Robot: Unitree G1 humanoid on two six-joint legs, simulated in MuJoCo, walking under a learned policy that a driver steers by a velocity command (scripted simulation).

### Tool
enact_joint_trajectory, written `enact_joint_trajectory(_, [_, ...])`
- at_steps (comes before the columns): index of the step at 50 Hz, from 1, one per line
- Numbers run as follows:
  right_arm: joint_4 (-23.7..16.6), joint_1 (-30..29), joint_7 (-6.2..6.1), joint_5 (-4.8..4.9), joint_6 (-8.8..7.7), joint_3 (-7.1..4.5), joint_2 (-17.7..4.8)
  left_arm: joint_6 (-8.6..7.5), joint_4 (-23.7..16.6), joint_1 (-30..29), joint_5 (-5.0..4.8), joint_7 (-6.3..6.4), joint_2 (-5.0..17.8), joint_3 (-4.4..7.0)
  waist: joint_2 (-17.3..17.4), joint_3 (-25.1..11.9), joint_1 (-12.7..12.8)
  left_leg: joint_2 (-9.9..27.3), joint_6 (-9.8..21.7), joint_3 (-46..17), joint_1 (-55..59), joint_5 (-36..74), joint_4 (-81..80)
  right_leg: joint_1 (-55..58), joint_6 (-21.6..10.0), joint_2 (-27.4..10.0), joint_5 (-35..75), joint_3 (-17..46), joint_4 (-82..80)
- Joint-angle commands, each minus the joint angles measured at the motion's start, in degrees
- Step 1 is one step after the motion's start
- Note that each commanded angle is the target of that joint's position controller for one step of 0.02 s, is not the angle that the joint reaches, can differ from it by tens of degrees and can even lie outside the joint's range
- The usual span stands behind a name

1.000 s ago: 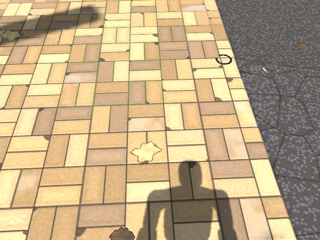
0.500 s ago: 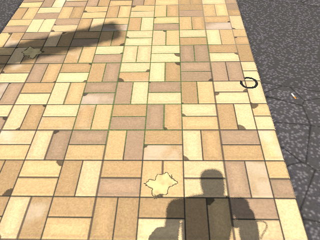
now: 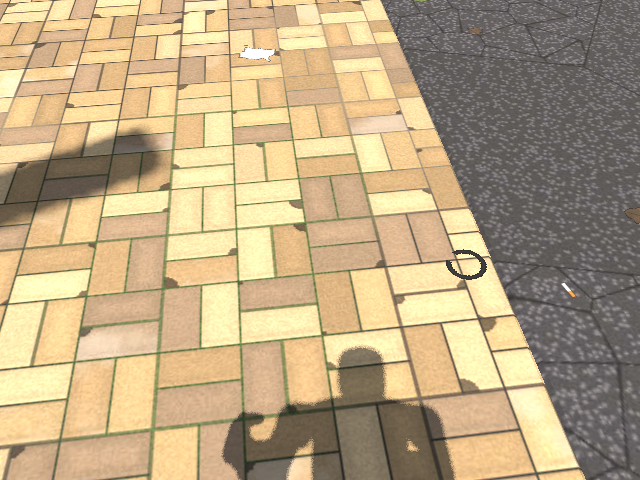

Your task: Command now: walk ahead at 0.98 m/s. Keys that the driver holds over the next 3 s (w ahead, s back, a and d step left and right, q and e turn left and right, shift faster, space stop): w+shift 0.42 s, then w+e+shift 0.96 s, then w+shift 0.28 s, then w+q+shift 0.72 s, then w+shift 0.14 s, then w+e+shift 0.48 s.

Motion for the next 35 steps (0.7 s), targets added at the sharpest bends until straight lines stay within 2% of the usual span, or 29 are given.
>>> enact_joint_trajectory(1, [-5.00, -3.34, -1.24, 0.78, -1.91, -0.65, -7.72, -1.17, -4.00, -5.49, -0.28, -0.90, 0.96, -0.33, 1.63, 9.80, 1.62, 13.05, 7.55, -7.27, -15.67, 10.73, -14.45, 11.17, 0.70, 1.67, 13.62, -3.14, -14.84])
enact_joint_trajectory(3, [-4.14, -0.09, -1.76, 1.13, -1.28, -0.54, -8.42, -1.63, -5.72, -10.64, -1.14, -1.92, 1.60, -0.24, 1.30, 11.58, -0.05, 14.42, 6.88, -6.04, -8.38, 12.64, -15.64, 11.55, 0.62, 3.50, 14.79, -3.84, -23.32])
enact_joint_trajectory(5, [-3.79, 1.55, -2.06, 0.99, -0.07, -0.71, -9.41, -1.94, -7.58, -13.97, -1.54, -3.07, 1.93, -0.13, 2.23, 12.64, -0.57, 16.59, 6.36, -5.42, 1.38, 18.36, -13.55, 9.23, 0.06, 4.99, 11.08, -4.26, -29.31])
enact_joint_trajectory(6, [-3.82, 1.27, -2.14, 0.66, 0.54, -0.92, -10.35, -2.11, -8.32, -14.09, -1.61, -3.54, 2.63, 0.18, 3.80, 11.95, 0.25, 17.96, 6.06, -5.31, 5.42, 27.32, -11.01, 9.95, -0.62, 6.27, 8.00, -4.86, -30.74])
enact_joint_trajectory(7, [-3.90, 1.03, -2.15, -0.08, 1.07, -1.10, -11.12, -2.11, -8.55, -12.34, -1.68, -3.67, 4.23, 0.89, 5.47, 9.54, 1.91, 18.77, 5.43, -4.95, 9.52, 41.11, -6.87, 12.22, -1.61, 8.35, 3.94, -6.13, -30.42])
enact_joint_trajectory(8, [-3.77, 0.99, -2.17, -1.21, 1.73, -1.33, -11.93, -1.83, -8.27, -8.43, -1.97, -3.43, 6.22, 1.81, 8.07, 5.55, 4.67, 19.13, 4.84, -4.58, 13.57, 56.50, -0.36, 16.13, -2.74, 10.78, -0.97, -7.58, -28.72])
enact_joint_trajectory(9, [-3.76, 0.16, -2.14, -2.41, 2.60, -1.56, -12.78, -1.41, -6.70, 0.09, -2.54, -2.98, 8.68, 3.02, 11.48, -0.12, 9.53, 19.24, 4.49, -4.17, 14.71, 68.87, 10.36, 24.82, -4.44, 12.53, -5.14, -8.19, -27.02])
enact_joint_trajectory(10, [-5.02, -3.88, -2.15, -2.82, 3.17, -1.37, -12.64, -0.71, -2.86, 14.83, -2.65, -2.18, 11.31, 4.25, 12.23, -7.25, 17.24, 17.65, 2.88, -2.45, 4.97, 68.48, 27.69, 43.63, -6.45, 10.63, -5.30, -6.00, -25.94])
enact_joint_trajectory(11, [-7.19, 1.97, -1.33, -2.78, 2.15, 0.49, -4.92, -0.37, -0.20, 25.77, -0.09, -1.61, 17.05, 5.70, -1.28, -20.06, 14.80, 10.59, 0.85, -2.92, -21.08, 43.78, 53.73, 73.16, -13.95, -4.57, -21.30, 17.54, -23.59])
enact_joint_trajectory(12, [-5.84, 6.00, -0.31, 0.24, -0.45, 2.47, 0.42, -0.81, 1.72, 29.19, -0.32, -2.31, 15.07, 5.60, -15.15, -30.35, 12.64, 1.34, 0.26, -12.16, -35.27, -7.25, 68.04, 84.62, -19.04, -12.86, -46.53, 47.19, -37.72])
enact_joint_trajectory(13, [-8.42, -2.86, -0.46, 3.16, -1.86, 0.32, -7.58, -0.80, 3.15, 27.44, -0.18, -1.78, 9.53, 4.33, -12.96, -20.34, 13.97, 5.29, 3.11, -13.75, -42.60, -6.65, 70.15, 79.85, -14.12, -10.01, -46.50, 45.65, -43.64])
enact_joint_trajectory(14, [-11.52, -10.91, -0.68, 4.14, -2.50, 0.22, -8.81, -0.85, 2.79, 22.61, 0.35, -1.68, 7.12, 3.56, -7.24, -10.58, 12.71, 7.90, 3.88, -11.83, -44.89, -4.68, 69.34, 69.91, -12.12, -8.54, -36.67, 35.08, -43.70])
enact_joint_trajectory(15, [-13.04, -15.27, -0.82, 2.98, -2.80, 0.55, -7.34, -1.21, 2.84, 18.39, 1.12, -2.25, 5.52, 2.99, 2.09, -4.80, 10.06, 9.82, 4.03, -10.78, -43.11, -2.01, 65.58, 58.28, -11.37, -6.40, -27.35, 28.45, -45.19])
enact_joint_trajectory(16, [-13.23, -14.84, -0.81, 2.00, -2.19, 0.23, -6.36, -1.67, 2.70, 14.99, 1.80, -2.61, 3.83, 2.47, 3.65, -2.21, 6.33, 12.20, 3.81, -10.96, -39.45, 0.82, 61.93, 49.67, -10.86, -4.14, -23.38, 23.08, -46.22])
enact_joint_trajectory(17, [-12.81, -12.40, -0.49, 1.66, -1.08, 0.31, -5.06, -1.67, 2.92, 12.63, 2.00, -2.84, 2.17, 1.95, 2.14, -0.67, 3.32, 13.74, 3.29, -11.10, -36.70, 1.74, 60.52, 43.76, -10.95, -2.70, -22.84, 20.22, -47.45])
enact_joint_trajectory(18, [-12.40, -11.05, -0.48, 1.50, -0.06, 0.38, -3.95, -1.57, 3.27, 11.43, 1.11, -2.95, 1.65, 1.80, 1.30, 1.18, 1.67, 14.75, 2.54, -10.58, -36.03, 1.45, 58.57, 39.86, -11.09, -1.89, -22.27, 17.46, -49.11])
enact_joint_trajectory(19, [-12.60, -11.19, -0.66, 1.37, 0.82, 0.58, -3.18, -1.59, 3.90, 11.31, 0.18, -2.93, 2.14, 1.81, 0.55, 3.44, 0.63, 15.79, 1.62, -9.93, -36.69, 1.23, 56.50, 36.36, -10.91, -1.54, -21.74, 14.92, -50.84])
enact_joint_trajectory(20, [-13.29, -12.94, -0.97, 1.09, 1.36, 0.73, -3.21, -1.75, 4.39, 11.73, -0.11, -2.78, 3.19, 1.95, 0.48, 5.65, 0.45, 16.43, 0.60, -9.10, -38.49, 3.46, 54.45, 33.93, -10.89, -1.13, -19.94, 12.78, -52.32])
enact_joint_trajectory(21, [-14.36, -15.74, -1.29, 0.59, 1.53, 0.78, -3.80, -1.92, 4.76, 12.60, -0.03, -2.44, 4.34, 2.14, 0.86, 7.54, 0.92, 16.82, -0.44, -8.45, -41.09, 7.24, 51.42, 33.06, -10.97, -0.72, -16.93, 10.83, -53.34])
enact_joint_trajectory(22, [-15.96, -19.67, -1.54, -0.35, 1.26, 0.73, -4.62, -2.05, 5.18, 14.39, -0.05, -2.03, 4.74, 2.19, 1.43, 9.11, 2.08, 16.84, -1.50, -7.66, -42.42, 11.53, 46.41, 31.94, -11.07, 0.24, -14.41, 9.67, -54.04])
enact_joint_trajectory(23, [-17.27, -23.23, -1.47, -0.79, 0.78, 0.63, -5.16, -2.08, 5.44, 16.10, -0.05, -1.55, 4.85, 2.18, 1.81, 9.91, 3.15, 16.13, -2.31, -6.79, -41.76, 16.66, 40.52, 31.11, -10.74, 1.41, -11.69, 8.16, -54.40])
enact_joint_trajectory(25, [-19.14, -29.20, -0.69, -0.67, -0.33, 0.89, -4.70, -2.06, 5.62, 19.11, -0.62, -0.54, 5.54, 2.25, 2.30, 10.16, 5.19, 13.43, -3.42, -4.62, -35.12, 26.83, 28.28, 29.21, -9.43, 3.54, -8.60, 5.09, -54.96])
enact_joint_trajectory(27, [-20.59, -33.73, 0.18, 0.26, -1.22, 0.92, -4.89, -2.04, 5.92, 22.23, -1.36, 0.13, 7.71, 2.77, 2.20, 10.31, 6.88, 10.93, -4.40, -4.34, -28.57, 31.82, 19.42, 30.53, -8.88, 2.55, -9.94, 5.71, -56.31])
enact_joint_trajectory(29, [-21.96, -36.54, 0.64, 0.94, -1.60, 0.35, -6.48, -1.34, 6.29, 23.92, -1.85, 0.62, 8.53, 3.09, 1.13, 10.88, 7.22, 9.75, -4.85, -5.89, -28.79, 30.66, 12.88, 38.26, -8.16, 0.54, -10.12, 7.57, -54.33])
enact_joint_trajectory(31, [-22.21, -35.71, 0.79, 1.26, -1.94, -0.57, -8.57, 0.15, 6.85, 25.05, -1.59, 1.12, 8.32, 3.29, -1.13, 9.76, 6.00, 8.70, -4.79, -6.80, -28.59, 25.32, 9.84, 47.46, -7.08, -1.61, -4.19, 9.41, -49.55])
enact_joint_trajectory(32, [-21.79, -32.44, 0.64, 1.40, -2.09, -1.31, -10.12, 0.93, 6.83, 24.73, -1.05, 1.26, 8.97, 3.58, -3.02, 7.24, 3.90, 7.55, -4.24, -6.45, -25.25, 20.68, 10.43, 50.44, -6.32, -2.01, 5.51, 10.00, -44.54])
enact_joint_trajectory(33, [-20.46, -25.16, 0.17, 2.01, -2.01, -2.68, -12.86, 1.69, 6.73, 24.20, 0.27, 1.10, 9.85, 3.79, -4.55, 1.76, -0.20, 6.00, -2.94, -5.46, -17.13, 14.51, 12.44, 51.27, -5.23, -0.89, 15.90, 9.68, -35.16])
enact_joint_trajectory(34, [-18.44, -13.45, -0.59, 2.48, -1.53, -3.82, -15.06, 2.26, 5.58, 21.60, 1.64, 0.85, 10.03, 3.55, -5.70, -6.15, -7.25, 7.87, -1.86, -5.15, -2.02, 10.52, 16.48, 44.41, -3.17, 1.57, 17.78, 7.98, -20.20])
enact_joint_trajectory(35, [-16.36, -0.81, -1.79, 1.46, -0.64, -4.77, -19.96, 1.66, 2.77, 21.96, 3.27, 0.62, 4.73, 1.95, 3.47, -18.50, -9.73, 20.20, -1.03, -19.84, 18.76, -1.32, 20.20, 30.23, -2.15, 5.50, 2.32, 6.15, 1.50])
Next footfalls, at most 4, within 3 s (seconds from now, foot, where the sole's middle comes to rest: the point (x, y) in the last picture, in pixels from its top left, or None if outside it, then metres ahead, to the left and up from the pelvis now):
0.20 right None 0.44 -0.13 -0.78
0.68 left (265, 347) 0.89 0.11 -0.78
1.16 right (397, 248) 1.19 -0.26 -0.78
1.64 left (429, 151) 1.62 -0.43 -0.78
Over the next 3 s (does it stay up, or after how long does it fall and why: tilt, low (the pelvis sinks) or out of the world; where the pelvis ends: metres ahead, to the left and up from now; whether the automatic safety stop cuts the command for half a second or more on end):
stays up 2.36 -1.03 -0.04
